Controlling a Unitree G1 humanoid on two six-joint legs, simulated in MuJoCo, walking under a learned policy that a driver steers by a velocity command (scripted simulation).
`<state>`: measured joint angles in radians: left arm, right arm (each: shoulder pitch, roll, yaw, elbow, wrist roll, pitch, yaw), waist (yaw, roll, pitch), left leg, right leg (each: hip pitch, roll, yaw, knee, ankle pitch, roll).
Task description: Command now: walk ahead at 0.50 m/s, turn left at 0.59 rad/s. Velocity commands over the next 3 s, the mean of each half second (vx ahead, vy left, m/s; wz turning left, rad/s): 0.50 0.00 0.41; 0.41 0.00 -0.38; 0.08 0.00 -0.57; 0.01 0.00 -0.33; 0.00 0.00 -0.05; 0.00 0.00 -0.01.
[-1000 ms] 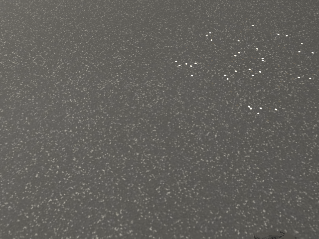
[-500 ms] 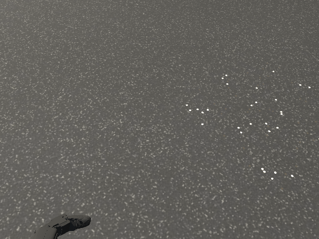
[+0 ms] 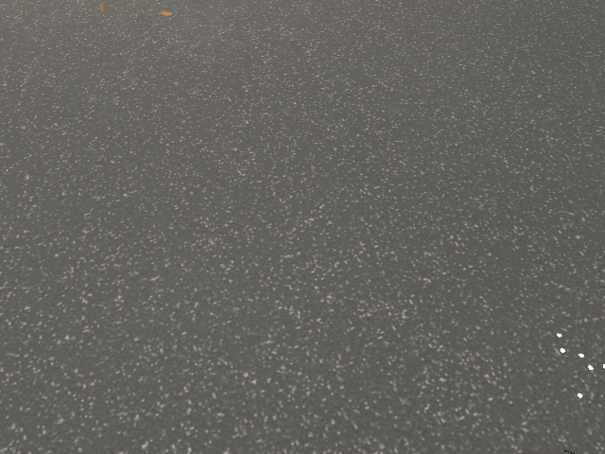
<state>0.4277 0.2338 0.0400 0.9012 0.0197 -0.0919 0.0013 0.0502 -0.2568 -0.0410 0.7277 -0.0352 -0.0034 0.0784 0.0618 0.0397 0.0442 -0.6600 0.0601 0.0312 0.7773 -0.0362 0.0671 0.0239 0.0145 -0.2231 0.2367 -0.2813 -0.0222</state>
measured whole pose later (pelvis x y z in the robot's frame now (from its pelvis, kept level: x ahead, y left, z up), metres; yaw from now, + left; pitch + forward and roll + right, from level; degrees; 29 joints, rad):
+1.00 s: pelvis +0.53 +0.06 +0.00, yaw -4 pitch +1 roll +0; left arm 0.34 0.27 0.06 0.84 0.00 -0.02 -0.01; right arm 0.12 -0.26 -0.01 0.73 -0.03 -0.03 -0.01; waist 0.03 0.03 0.08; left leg -0.65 0.06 -0.08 0.92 -0.21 -0.04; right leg -0.18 0.15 0.09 0.37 -0.19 -0.12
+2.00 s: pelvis +0.59 +0.07 +0.00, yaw -31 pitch -1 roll +0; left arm 0.20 0.22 0.00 0.76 0.02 0.02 0.01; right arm 0.26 -0.26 -0.04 0.82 -0.01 0.07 -0.02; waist -0.01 0.02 0.04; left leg -0.25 0.00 0.00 0.64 -0.39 -0.01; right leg -0.20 0.08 0.03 0.43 -0.22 -0.07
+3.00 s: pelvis +0.59 +0.10 +0.00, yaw -30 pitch -1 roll +0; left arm 0.27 0.15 -0.01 1.17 0.01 0.00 0.04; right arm 0.31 -0.15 0.02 1.14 -0.01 -0.01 -0.04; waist 0.00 0.00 0.02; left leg -0.14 -0.04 -0.01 0.39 -0.23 0.04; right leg -0.18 0.05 0.04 0.38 -0.18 -0.03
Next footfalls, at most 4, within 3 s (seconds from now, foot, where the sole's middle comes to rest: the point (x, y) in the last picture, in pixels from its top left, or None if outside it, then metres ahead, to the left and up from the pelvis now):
0.12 left None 0.22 0.10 -0.78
0.70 right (335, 412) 0.55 0.01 -0.78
1.20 left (276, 331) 0.75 0.16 -0.78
1.64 right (346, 397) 0.59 -0.02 -0.78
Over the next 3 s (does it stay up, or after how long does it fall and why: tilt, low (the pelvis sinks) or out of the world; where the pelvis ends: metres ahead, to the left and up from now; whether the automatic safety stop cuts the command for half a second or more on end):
stays up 0.59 0.10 0.00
